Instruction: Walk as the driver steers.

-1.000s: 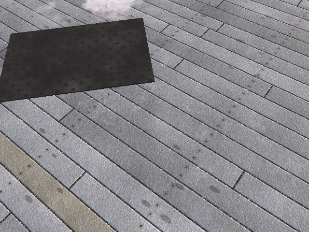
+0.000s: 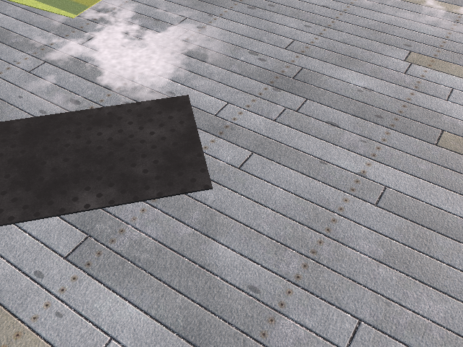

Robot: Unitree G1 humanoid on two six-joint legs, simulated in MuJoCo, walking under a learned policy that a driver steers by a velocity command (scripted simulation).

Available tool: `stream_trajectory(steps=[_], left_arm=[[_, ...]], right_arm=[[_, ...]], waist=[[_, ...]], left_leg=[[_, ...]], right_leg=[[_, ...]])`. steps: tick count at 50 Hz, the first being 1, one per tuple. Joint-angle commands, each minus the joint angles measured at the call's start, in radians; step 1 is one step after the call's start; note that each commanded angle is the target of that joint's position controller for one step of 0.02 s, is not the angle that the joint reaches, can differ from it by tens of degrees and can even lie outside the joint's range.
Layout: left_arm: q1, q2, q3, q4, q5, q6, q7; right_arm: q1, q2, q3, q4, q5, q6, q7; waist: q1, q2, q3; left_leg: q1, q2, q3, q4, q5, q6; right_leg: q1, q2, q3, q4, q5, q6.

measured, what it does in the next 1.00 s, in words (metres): walks ahead, turning left: left foot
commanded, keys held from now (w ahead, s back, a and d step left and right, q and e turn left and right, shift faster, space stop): w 0.20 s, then w+q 0.62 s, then w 0.18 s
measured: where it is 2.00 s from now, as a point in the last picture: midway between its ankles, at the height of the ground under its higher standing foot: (192, 278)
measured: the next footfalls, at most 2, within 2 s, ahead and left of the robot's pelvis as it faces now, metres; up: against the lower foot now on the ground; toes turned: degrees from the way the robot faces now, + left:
left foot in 0.56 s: +0.42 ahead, +0.12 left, +0.00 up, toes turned +10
right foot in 1.04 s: +0.74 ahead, +0.01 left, +0.00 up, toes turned +22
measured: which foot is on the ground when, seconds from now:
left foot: down 0.00-0.08, up 0.10-0.54, down 0.56-1.00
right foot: down 0.00-0.56, up 0.58-1.00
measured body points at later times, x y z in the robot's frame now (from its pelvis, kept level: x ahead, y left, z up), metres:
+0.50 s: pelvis +0.20 +0.00 -0.01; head +0.24 +0.00 +0.44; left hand +0.11 +0.25 -0.15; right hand +0.45 -0.20 -0.11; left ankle +0.38 +0.13 -0.71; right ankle +0.02 -0.12 -0.73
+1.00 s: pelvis +0.50 +0.06 +0.00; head +0.52 +0.08 +0.45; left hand +0.63 +0.36 -0.08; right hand +0.62 -0.20 -0.11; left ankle +0.38 +0.12 -0.73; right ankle +0.71 -0.02 -0.71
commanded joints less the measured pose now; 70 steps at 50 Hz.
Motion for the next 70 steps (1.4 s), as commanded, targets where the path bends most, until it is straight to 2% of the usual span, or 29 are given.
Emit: stream_trajectory(steps=[1, 4, 5, 6, 7, 9, 14, 22, 25, 27, 28, 29, 30, 31, 33, 36, 40, 44, 48, 51, 52, 53, 54, 55, 56, 58, 60, 63, 70], left_arm=[[-0.090, 0.074, 0.016, -0.072, -0.010, -0.057, -0.019], [0.149, 0.113, 0.046, 0.042, -0.004, -0.056, -0.021], [0.267, 0.192, 0.066, 0.063, -0.002, -0.057, -0.013], [0.326, 0.233, 0.068, 0.070, 0.007, -0.067, -0.029], [0.239, 0.163, 0.042, 0.050, 0.015, -0.079, -0.030], [0.142, 0.125, 0.025, 0.015, 0.015, -0.086, -0.035], [0.187, 0.109, 0.007, 0.039, 0.028, -0.065, -0.016], [0.215, 0.151, 0.010, 0.066, 0.016, -0.069, 0.000], [0.178, 0.187, 0.021, 0.048, 0.020, -0.051, 0.006], [0.154, 0.202, 0.025, 0.026, 0.030, -0.026, 0.017], [0.162, 0.200, 0.018, 0.003, 0.036, -0.026, 0.022], [0.274, 0.041, -0.031, -0.037, 0.052, -0.055, -0.005], [0.180, 0.105, -0.020, -0.042, 0.019, -0.105, -0.021], [0.079, 0.171, 0.000, -0.089, -0.021, -0.131, -0.027], [0.020, 0.171, 0.005, -0.104, 0.001, -0.142, -0.009], [0.064, 0.151, 0.015, -0.116, 0.030, -0.100, 0.000], [-0.088, 0.125, 0.008, -0.184, 0.046, -0.080, 0.008], [-0.218, 0.091, -0.009, -0.221, 0.031, -0.097, -0.011], [-0.290, 0.131, -0.004, -0.257, 0.022, -0.111, -0.033], [-0.224, 0.163, 0.007, -0.254, 0.020, -0.122, -0.039], [-0.119, 0.195, 0.023, -0.227, 0.033, -0.126, -0.033], [0.037, 0.251, 0.037, -0.211, 0.055, -0.131, -0.028], [0.152, 0.321, 0.061, -0.173, 0.059, -0.114, -0.029], [0.190, 0.238, 0.045, -0.155, 0.027, -0.102, -0.040], [0.118, 0.181, 0.026, -0.172, 0.018, -0.095, -0.040], [-0.022, 0.127, 0.000, -0.188, 0.028, -0.084, -0.044], [-0.069, 0.100, -0.012, -0.172, 0.038, -0.084, -0.048], [-0.097, 0.142, -0.002, -0.145, 0.042, -0.076, -0.040], [-0.077, 0.160, -0.003, -0.081, 0.019, -0.038, -0.030]], right_arm=[[-0.039, -0.185, -0.043, -0.050, 0.010, -0.024, 0.002], [-0.110, -0.135, -0.029, -0.072, 0.013, -0.021, 0.011], [-0.128, -0.066, -0.009, -0.101, 0.004, -0.031, 0.014], [-0.147, -0.082, -0.014, -0.136, 0.014, -0.049, 0.010], [-0.131, -0.128, -0.027, -0.130, 0.031, -0.059, 0.015], [-0.112, -0.121, -0.028, -0.109, 0.030, -0.071, 0.029], [-0.164, -0.064, -0.021, -0.119, 0.010, -0.048, 0.055], [-0.385, -0.047, 0.005, -0.241, 0.013, -0.040, 0.081], [-0.337, -0.092, -0.015, -0.256, 0.011, -0.042, 0.098], [-0.089, -0.168, -0.061, -0.200, 0.015, -0.032, 0.095], [0.067, -0.231, -0.090, -0.172, 0.015, -0.022, 0.079], [0.115, -0.313, -0.104, -0.173, 0.013, -0.020, 0.072], [0.126, -0.238, -0.083, -0.178, 0.007, -0.020, 0.064], [0.075, -0.201, -0.072, -0.177, -0.003, -0.029, 0.060], [-0.071, -0.157, -0.058, -0.219, -0.009, -0.045, 0.063], [-0.125, -0.135, -0.050, -0.246, -0.013, -0.049, 0.057], [-0.045, -0.181, -0.063, -0.236, -0.005, -0.047, 0.029], [0.040, -0.176, -0.060, -0.213, 0.006, -0.036, 0.018], [0.113, -0.163, -0.053, -0.182, 0.005, -0.026, 0.017], [0.113, -0.179, -0.056, -0.179, -0.003, -0.012, 0.015], [0.098, -0.158, -0.048, -0.185, -0.006, -0.010, 0.015], [0.077, -0.126, -0.031, -0.213, -0.020, -0.012, 0.014], [0.242, -0.058, -0.009, -0.197, -0.004, -0.025, 0.018], [0.248, -0.116, -0.016, -0.186, -0.001, -0.031, 0.017], [0.143, -0.185, -0.037, -0.201, 0.010, -0.025, 0.014], [0.030, -0.166, -0.038, -0.236, -0.011, -0.009, 0.007], [0.060, -0.108, -0.032, -0.231, -0.016, 0.011, 0.006], [0.066, -0.055, -0.015, -0.230, -0.017, 0.022, 0.001], [-0.048, -0.089, -0.026, -0.245, -0.024, 0.037, -0.001]], waist=[[0.010, 0.138, 0.146], [0.116, 0.052, 0.047], [0.144, -0.193, 0.002], [0.155, -0.316, -0.007], [0.102, -0.179, 0.049], [0.060, -0.095, 0.079], [0.062, -0.091, 0.080], [0.084, -0.075, 0.148], [0.023, -0.110, 0.067], [-0.106, -0.126, -0.089], [-0.169, -0.057, -0.174], [-0.067, 0.220, -0.320], [-0.118, 0.143, -0.391], [-0.113, 0.125, -0.222], [-0.023, -0.047, -0.066], [0.052, 0.006, -0.025], [0.012, 0.019, 0.026], [-0.058, 0.048, 0.009], [-0.083, 0.059, 0.016], [-0.032, 0.101, -0.001], [0.023, 0.090, -0.063], [0.095, 0.032, -0.215], [0.073, -0.234, -0.382], [0.089, -0.248, -0.392], [0.099, -0.137, -0.239], [0.046, -0.037, -0.086], [-0.011, -0.094, -0.065], [-0.029, -0.136, -0.102], [-0.005, -0.111, -0.086]], left_leg=[[-0.060, 0.294, -0.382, -0.349, -0.271, 0.188], [-0.272, 0.120, -0.126, -0.120, -0.021, 0.083], [-0.434, 0.000, 0.024, 0.222, 0.018, 0.009], [-0.590, -0.058, -0.015, 0.462, -0.189, -0.004], [-0.668, 0.015, -0.082, 0.600, -0.171, 0.018], [-0.687, 0.085, -0.073, 0.604, 0.016, 0.052], [-0.640, 0.113, -0.013, 0.444, 0.226, 0.002], [-0.487, 0.047, 0.040, 0.056, 0.432, 0.035], [-0.385, -0.018, 0.096, 0.054, 0.317, 0.092], [-0.080, -0.093, 0.128, 0.045, 0.274, 0.140], [0.220, -0.008, -0.042, 0.031, 0.238, 0.186], [0.590, 0.281, -0.634, -0.058, -0.023, 0.390], [0.614, 0.321, -0.873, -0.246, -0.132, 0.393], [0.498, 0.293, -0.722, -0.274, -0.076, 0.333], [0.160, 0.212, -0.494, -0.303, 0.153, 0.285], [-0.063, 0.147, -0.365, -0.353, 0.285, 0.283], [-0.168, 0.092, -0.273, -0.368, 0.314, 0.257], [-0.158, 0.065, -0.229, -0.335, 0.265, 0.198], [0.026, 0.136, -0.309, -0.236, 0.278, 0.192], [0.120, 0.167, -0.350, -0.140, 0.467, 0.170], [0.114, 0.108, -0.310, -0.010, 0.638, 0.138], [0.001, 0.048, -0.250, 0.238, 0.575, 0.093], [-0.357, -0.112, -0.140, 0.614, 0.102, -0.001], [-0.486, -0.119, -0.192, 0.740, -0.270, -0.018], [-0.536, -0.072, -0.207, 0.799, -0.218, -0.025], [-0.500, 0.003, -0.132, 0.695, -0.123, -0.045], [-0.364, 0.046, -0.094, 0.542, -0.057, -0.057], [-0.237, 0.042, -0.049, 0.316, 0.040, -0.081], [-0.074, 0.024, -0.026, -0.005, 0.263, -0.042]], right_leg=[[-0.127, -0.049, -0.021, -0.050, -0.024, -0.031], [0.331, -0.032, 0.007, -0.239, 0.155, -0.036], [0.469, -0.225, 0.349, -0.397, -0.001, -0.126], [0.509, -0.387, 0.687, -0.515, -0.052, -0.249], [0.468, -0.399, 0.642, -0.502, -0.077, -0.252], [0.419, -0.322, 0.447, -0.522, -0.004, -0.184], [0.351, -0.238, 0.128, -0.557, 0.431, -0.130], [0.301, -0.263, -0.079, -0.606, 0.504, -0.103], [0.417, -0.287, -0.132, -0.428, 0.989, -0.069], [0.377, -0.258, -0.174, -0.076, 1.218, -0.029], [0.138, -0.227, -0.171, 0.208, 0.995, 0.004], [-0.314, -0.013, -0.119, 0.633, 0.086, 0.071], [-0.430, 0.021, 0.091, 0.769, -0.122, 0.044], [-0.521, -0.038, 0.103, 0.761, -0.047, 0.016], [-0.422, -0.117, 0.084, 0.591, 0.081, 0.010], [-0.288, -0.161, 0.080, 0.451, 0.109, 0.043], [-0.310, -0.134, 0.043, 0.178, 0.331, 0.101], [-0.198, -0.074, 0.016, -0.095, 0.583, 0.102], [-0.246, -0.069, 0.036, -0.190, 0.500, 0.066], [-0.165, -0.044, 0.007, -0.244, 0.355, 0.010], [-0.008, -0.046, 0.006, -0.274, 0.403, -0.029], [0.258, -0.186, 0.126, -0.206, 0.601, -0.101], [0.659, -0.410, 0.475, -0.187, 0.706, -0.291], [0.668, -0.463, 0.641, -0.277, 0.665, -0.304], [0.537, -0.424, 0.508, -0.281, 0.665, -0.253], [0.279, -0.335, 0.293, -0.313, 0.858, -0.205], [0.132, -0.256, 0.179, -0.363, 0.910, -0.173], [0.069, -0.222, 0.080, -0.381, 1.022, -0.183], [0.051, -0.221, 0.081, -0.367, 0.619, -0.145]])
Keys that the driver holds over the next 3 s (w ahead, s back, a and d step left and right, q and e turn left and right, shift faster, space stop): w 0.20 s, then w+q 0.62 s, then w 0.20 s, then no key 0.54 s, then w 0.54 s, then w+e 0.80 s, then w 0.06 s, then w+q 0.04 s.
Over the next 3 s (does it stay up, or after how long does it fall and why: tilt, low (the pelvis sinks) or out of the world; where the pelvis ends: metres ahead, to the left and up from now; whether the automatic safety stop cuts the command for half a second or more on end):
stays up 1.28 0.26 0.01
